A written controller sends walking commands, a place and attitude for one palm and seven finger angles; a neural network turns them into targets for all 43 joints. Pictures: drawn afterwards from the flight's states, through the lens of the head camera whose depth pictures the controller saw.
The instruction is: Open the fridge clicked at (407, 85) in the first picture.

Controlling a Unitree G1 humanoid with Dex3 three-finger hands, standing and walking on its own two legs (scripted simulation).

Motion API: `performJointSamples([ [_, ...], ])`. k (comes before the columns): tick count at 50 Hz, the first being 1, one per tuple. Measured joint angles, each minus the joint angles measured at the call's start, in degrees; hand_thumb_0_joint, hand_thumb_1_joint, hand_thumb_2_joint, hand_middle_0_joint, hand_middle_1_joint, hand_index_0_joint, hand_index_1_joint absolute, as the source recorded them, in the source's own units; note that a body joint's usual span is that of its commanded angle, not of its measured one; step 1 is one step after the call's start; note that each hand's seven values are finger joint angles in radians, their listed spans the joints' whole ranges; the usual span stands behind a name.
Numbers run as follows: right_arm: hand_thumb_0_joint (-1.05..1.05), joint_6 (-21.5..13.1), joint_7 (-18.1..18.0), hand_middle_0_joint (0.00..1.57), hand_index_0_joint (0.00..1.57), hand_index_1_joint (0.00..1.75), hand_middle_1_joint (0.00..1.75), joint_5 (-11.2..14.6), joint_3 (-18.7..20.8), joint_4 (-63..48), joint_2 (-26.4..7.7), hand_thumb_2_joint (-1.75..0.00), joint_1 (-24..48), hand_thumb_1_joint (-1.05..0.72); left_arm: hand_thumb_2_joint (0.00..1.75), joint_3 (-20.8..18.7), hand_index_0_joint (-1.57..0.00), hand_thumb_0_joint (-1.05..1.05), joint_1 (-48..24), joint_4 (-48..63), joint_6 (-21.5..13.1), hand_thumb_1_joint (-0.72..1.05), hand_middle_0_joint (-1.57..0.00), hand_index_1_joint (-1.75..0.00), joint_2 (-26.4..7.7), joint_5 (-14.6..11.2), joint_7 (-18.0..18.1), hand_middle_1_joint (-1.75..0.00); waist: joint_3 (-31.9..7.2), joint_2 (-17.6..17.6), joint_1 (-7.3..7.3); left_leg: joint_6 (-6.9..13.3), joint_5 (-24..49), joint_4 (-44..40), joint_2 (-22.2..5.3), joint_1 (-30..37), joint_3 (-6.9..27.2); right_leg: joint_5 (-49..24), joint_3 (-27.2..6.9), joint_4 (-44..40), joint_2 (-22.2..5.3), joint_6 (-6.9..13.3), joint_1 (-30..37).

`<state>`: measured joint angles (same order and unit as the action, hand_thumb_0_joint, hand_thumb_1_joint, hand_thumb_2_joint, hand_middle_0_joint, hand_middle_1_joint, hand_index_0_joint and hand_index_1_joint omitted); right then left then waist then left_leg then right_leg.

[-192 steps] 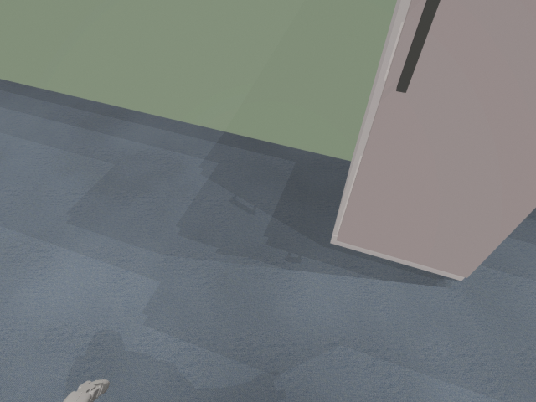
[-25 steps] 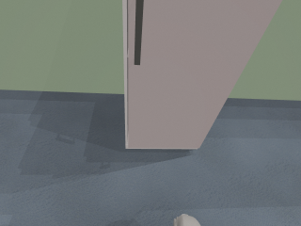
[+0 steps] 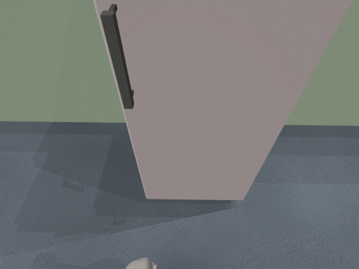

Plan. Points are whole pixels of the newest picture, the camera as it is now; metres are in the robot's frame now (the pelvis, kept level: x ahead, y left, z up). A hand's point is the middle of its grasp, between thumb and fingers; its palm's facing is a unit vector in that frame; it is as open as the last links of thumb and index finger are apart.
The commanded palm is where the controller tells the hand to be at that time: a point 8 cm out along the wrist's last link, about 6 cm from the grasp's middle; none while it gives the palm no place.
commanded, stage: come to a stop and stand still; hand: left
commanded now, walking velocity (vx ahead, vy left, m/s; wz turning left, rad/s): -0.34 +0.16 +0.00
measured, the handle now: (122, 62) +0.53 +0.17 +0.19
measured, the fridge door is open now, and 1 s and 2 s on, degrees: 0 0 0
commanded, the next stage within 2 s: look again from close up in 1.70 s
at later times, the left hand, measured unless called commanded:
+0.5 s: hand out of the picture +0.07 +0.18 -0.18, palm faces +0.06 -0.95 -0.31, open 7.4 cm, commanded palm none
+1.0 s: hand out of the picture -0.02 +0.19 -0.18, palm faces +0.08 -0.98 -0.21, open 7.4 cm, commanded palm none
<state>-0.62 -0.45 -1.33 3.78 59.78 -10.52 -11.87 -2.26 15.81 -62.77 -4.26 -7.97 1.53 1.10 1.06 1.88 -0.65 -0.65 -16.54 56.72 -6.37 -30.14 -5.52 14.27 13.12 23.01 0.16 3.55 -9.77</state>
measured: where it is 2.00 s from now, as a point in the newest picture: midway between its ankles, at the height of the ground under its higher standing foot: outside the picture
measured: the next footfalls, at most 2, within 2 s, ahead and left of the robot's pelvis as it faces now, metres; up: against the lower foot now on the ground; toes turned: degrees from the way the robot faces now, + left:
left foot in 0.12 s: +0.15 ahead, +0.11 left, +0.00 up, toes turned +7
right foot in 0.50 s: +0.02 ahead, -0.12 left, +0.00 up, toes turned -5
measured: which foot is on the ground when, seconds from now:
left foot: up 0.00-0.10, down 0.12-0.50, up 0.52-0.92, down 0.94-1.00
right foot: down 0.00-0.18, up 0.20-0.48, down 0.50-1.00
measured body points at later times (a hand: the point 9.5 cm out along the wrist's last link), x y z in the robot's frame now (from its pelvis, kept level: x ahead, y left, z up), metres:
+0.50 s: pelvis +0.01 -0.04 -0.02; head +0.04 -0.05 +0.43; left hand +0.06 +0.23 -0.16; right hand +0.11 -0.27 -0.18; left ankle +0.11 +0.10 -0.74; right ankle +0.03 -0.16 -0.75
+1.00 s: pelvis -0.02 -0.01 +0.00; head -0.01 +0.01 +0.45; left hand -0.03 +0.24 -0.17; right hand -0.02 -0.24 -0.15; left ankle -0.05 +0.11 -0.74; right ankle +0.02 -0.15 -0.73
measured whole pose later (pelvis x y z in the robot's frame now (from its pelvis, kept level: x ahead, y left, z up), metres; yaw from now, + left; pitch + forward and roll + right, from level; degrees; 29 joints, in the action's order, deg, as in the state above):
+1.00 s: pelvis -0.02 -0.01 +0.00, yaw +0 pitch +0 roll +0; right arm 1.1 -1.1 -0.8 1.4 60.5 -9.1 -17.5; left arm -3.3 16.2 -61.4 2.4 -11.6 1.1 1.3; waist 1.3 -2.7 1.6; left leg 0.4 -17.0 27.4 -0.7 -9.7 -3.6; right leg 17.2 2.7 32.7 -4.7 -1.6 -19.2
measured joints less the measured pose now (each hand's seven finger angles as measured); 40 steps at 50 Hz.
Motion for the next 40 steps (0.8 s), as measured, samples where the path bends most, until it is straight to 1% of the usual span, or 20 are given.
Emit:
performJointSamples([
  [2, 0.0, -0.1, 0.1, 0.19, 0.2, 0.3, 0.3, 0.1, -0.4, -0.6, 0.2, -0.9, 2.0, -0.92, 0.89, 0.5, -0.2, -0.01, 1.4, -0.9, 0.1, 0.92, -0.2, -0.3, 0.6, 0.0, -0.1, -0.3, 0.0, -0.3, 0.78, -0.1, 0.3, -5.9, 0.2, 1.0, -0.4, 0.9, 0.2, -0.5, 0.5, -0.1, 1.5],
  [4, 0.0, -0.3, -0.1, 0.19, 0.2, 0.3, 0.3, 0.3, -1.1, -0.7, 0.6, -0.9, 3.8, -0.92, 0.89, 0.9, -0.2, -0.01, 2.5, -1.8, 0.4, 0.92, -0.2, -0.3, 1.3, 0.0, 0.1, -0.3, 0.5, -0.7, 1.89, -0.2, 1.0, -12.8, 0.8, 3.3, -0.5, 2.2, 0.1, 0.0, 0.8, -0.4, 2.7],
  [5, 0.0, -0.4, -0.3, 0.19, 0.2, 0.3, 0.3, 0.4, -1.5, -0.8, 0.8, -0.9, 4.6, -0.92, 0.89, 1.2, -0.2, 0.0, 3.1, -2.1, 0.7, 0.92, -0.2, -0.3, 1.6, -0.1, 0.2, -0.3, 0.8, -0.9, 2.46, -0.3, 2.7, -16.7, 1.3, 5.1, -0.3, 3.1, -0.1, 0.7, 0.9, -0.6, 3.1],
  [6, 0.0, -0.6, -0.4, 0.19, 0.2, 0.3, 0.3, 0.5, -1.9, -0.8, 1.1, -0.9, 5.2, -0.92, 0.89, 1.4, -0.2, 0.0, 3.7, -2.5, 1.1, 0.92, -0.2, -0.3, 2.0, -0.2, 0.3, -0.3, 1.0, -1.0, 2.94, -0.2, 7.2, -21.0, 1.7, 7.1, -0.2, 4.2, -0.3, 2.0, 0.9, -1.0, 3.4],
  [7, 0.0, -0.8, -0.6, 0.19, 0.2, 0.3, 0.3, 0.6, -2.2, -0.8, 1.6, -0.9, 5.7, -0.92, 0.89, 1.6, -0.2, 0.0, 4.1, -2.8, 1.5, 0.91, -0.2, -0.3, 2.1, -0.4, 0.4, -0.3, 1.1, -1.6, 3.23, 0.7, 7.9, -23.2, 2.1, 8.9, -0.5, 5.7, -0.6, 3.8, 0.6, -1.3, 3.4],
  [8, 0.0, -0.9, -0.8, 0.19, 0.2, 0.3, 0.3, 0.7, -2.5, -0.8, 2.3, -0.9, 6.1, -0.92, 0.89, 1.6, -0.2, 0.0, 4.2, -3.1, 2.2, 0.91, -0.2, -0.3, 2.1, -0.6, 0.6, -0.3, 1.4, -2.6, 3.48, 1.7, 6.4, -23.7, 2.8, 9.9, -1.0, 6.9, -0.9, 5.7, -0.3, -1.8, 3.1],
  [10, 0.0, -0.8, -1.1, 0.19, 0.2, 0.3, 0.3, 1.1, -3.1, -1.3, 3.5, -0.9, 6.8, -0.92, 0.89, 1.7, -0.2, 0.0, 4.1, -2.7, 3.4, 0.91, -0.2, -0.3, 2.0, -0.8, 1.1, -0.3, 2.0, -4.2, 4.04, 2.9, 4.1, -24.4, 3.7, 11.2, -2.1, 8.0, -3.0, 10.1, -1.6, -3.3, 1.5],
  [12, 0.0, -0.3, -1.6, 0.2, 0.2, 0.3, 0.3, 1.2, -3.3, -1.7, 4.3, -0.9, 7.8, -0.91, 0.89, 1.5, -0.2, 0.0, 3.2, -1.8, 4.4, 0.91, -0.2, -0.3, 2.0, -0.9, 1.2, -0.3, 3.1, -4.3, 4.09, 3.4, 4.2, -25.6, 4.1, 12.1, -2.8, 13.9, -6.0, 17.2, -2.1, -4.4, -1.8],
  [14, 0.0, 0.3, -2.0, 0.2, 0.2, 0.3, 0.3, 1.0, -3.2, -2.1, 4.5, -0.9, 8.6, -0.91, 0.89, 1.0, -0.2, 0.0, 1.6, -0.8, 5.2, 0.91, -0.2, -0.3, 1.8, -0.9, 1.2, -0.3, 4.4, -3.6, 3.62, 3.4, 5.3, -26.8, 4.0, 12.5, -2.8, 17.0, -8.6, 24.1, -2.2, -4.8, -5.5],
  [17, 0.0, 1.3, -2.0, 0.2, 0.21, 0.3, 0.3, 1.0, -2.2, -2.7, 4.4, -0.9, 9.2, -0.91, 0.89, -0.2, -0.2, 0.0, -0.9, 1.4, 5.8, 0.91, -0.2, -0.3, 0.6, -0.8, 1.2, -0.3, 6.1, -2.2, 2.92, 3.0, 6.6, -27.6, 3.4, 12.2, -2.7, 17.6, -11.3, 30.9, -2.3, -5.1, -10.5],
  [19, -0.02, 1.7, -2.0, 0.2, 0.21, 0.3, 0.3, 0.9, -1.4, -3.3, 3.6, -0.9, 9.4, -0.92, 0.89, -1.0, -0.2, 0.0, -2.2, 2.8, 6.0, 0.91, -0.2, -0.3, -0.6, -0.7, 1.2, -0.3, 6.5, -1.6, 2.43, 2.5, 7.2, -27.4, 2.9, 11.7, -2.7, 16.8, -12.2, 32.3, -2.6, -5.2, -12.5],
  [22, -0.02, 2.5, -1.5, 0.2, 0.21, 0.3, 0.3, 0.3, -0.6, -3.1, 1.9, -0.9, 8.6, -0.92, 0.89, -2.0, -0.2, 0.0, -3.5, 4.7, 6.0, 0.91, -0.2, -0.3, -2.3, -0.6, 1.2, -0.3, 5.9, -0.8, 2.02, 1.4, 7.5, -26.1, 2.0, 10.5, -2.2, 13.5, -11.7, 27.4, -3.2, -5.0, -11.8],
  [24, -0.02, 3.1, -1.1, 0.2, 0.21, 0.3, 0.3, 0.3, -0.2, -2.7, 0.8, -0.9, 7.5, -0.92, 0.89, -2.2, -0.2, 0.0, -3.3, 5.8, 5.5, 0.91, -0.2, -0.3, -3.2, -0.4, 1.1, -0.3, 4.6, -0.5, 2.06, 0.5, 7.0, -23.8, 1.5, 9.2, -2.0, 7.8, -11.0, 19.4, -3.6, -5.0, -8.7],
  [25, -0.01, 3.4, -0.9, 0.2, 0.21, 0.3, 0.3, 0.4, 0.1, -2.6, 0.4, -0.9, 6.7, -0.92, 0.89, -2.1, -0.2, 0.0, -2.8, 6.3, 5.0, 0.91, -0.2, -0.3, -3.7, -0.1, 1.1, -0.3, 3.7, -0.9, 2.17, 0.1, 5.6, -21.7, 1.6, 8.1, -2.0, 6.1, -11.4, 15.5, -3.9, -4.6, -7.5],
  [27, -0.01, 4.4, -0.5, 0.2, 0.21, 0.3, 0.3, 0.6, 0.7, -2.2, -1.0, -0.9, 5.3, -0.92, 0.89, -1.5, -0.2, 0.0, -2.7, 6.2, 5.0, 0.91, -0.2, -0.3, -3.3, 0.3, 1.0, -0.3, 3.0, 0.3, 1.76, -0.1, -2.9, -16.1, 2.4, 6.3, 0.9, 5.4, -10.6, 16.6, -3.4, -3.7, -7.8],
  [29, 0.0, 5.4, 0.0, 0.2, 0.2, 0.3, 0.3, 0.4, 1.0, -1.7, -2.1, -0.9, 3.3, -0.92, 0.89, -0.9, -0.2, 0.0, -1.8, 6.2, 5.5, 0.91, -0.2, -0.3, -2.6, 0.5, 0.7, -0.3, 1.3, 0.4, 1.72, 0.1, -6.1, -9.5, 4.0, 4.7, 3.1, 4.3, -10.2, 15.0, -3.4, -3.1, -7.3],
  [31, 0.0, 5.6, 0.4, 0.2, 0.2, 0.3, 0.3, 0.2, 1.0, -1.2, -2.8, -0.9, 1.5, -0.92, 0.89, -0.6, -0.2, 0.0, -0.9, 6.0, 5.6, 0.91, -0.2, -0.3, -2.0, 0.5, 0.5, -0.3, -0.1, -0.3, 1.82, 0.1, -4.4, -3.7, 5.1, 4.0, 3.7, 2.2, -10.6, 11.7, -3.6, -2.9, -6.7],
  [33, 0.0, 5.1, 0.8, 0.2, 0.2, 0.3, 0.3, -0.1, 0.9, -1.0, -3.2, -0.9, -0.4, -0.92, 0.89, -0.3, -0.2, 0.0, -0.6, 5.9, 5.5, 0.91, -0.2, -0.3, -1.6, 0.3, 0.2, -0.3, -0.8, -0.9, 1.5, -0.3, -1.9, -0.1, 5.5, 4.2, 3.9, 0.0, -10.7, 8.5, -3.7, -2.9, -6.2],
  [36, 0.0, 4.5, 0.9, 0.2, 0.2, 0.3, 0.3, -0.1, 0.8, -0.5, -3.6, -0.9, -3.4, -0.92, 0.89, 0.0, -0.2, 0.0, -0.7, 6.0, 5.0, 0.9, -0.2, -0.3, -1.0, 0.2, 0.0, -0.3, -1.0, -1.6, 1.23, -1.2, -0.9, -0.1, 5.4, 6.2, 4.0, -2.4, -10.2, 4.9, -4.0, -2.8, -5.7],
  [40, 0.0, 4.5, 0.7, 0.19, 0.2, 0.3, 0.3, 0.0, 0.3, 0.6, -3.5, -0.9, -5.8, -0.92, 0.89, -0.2, -0.2, 0.0, -0.9, 6.1, 4.2, 0.92, -0.21, -0.3, -1.1, 0.3, 0.1, -0.3, -0.3, -1.9, 1.86, -1.8, -4.2, -7.1, 4.9, 10.6, 3.7, -4.2, -9.4, 2.5, -4.4, -3.0, -5.7],
])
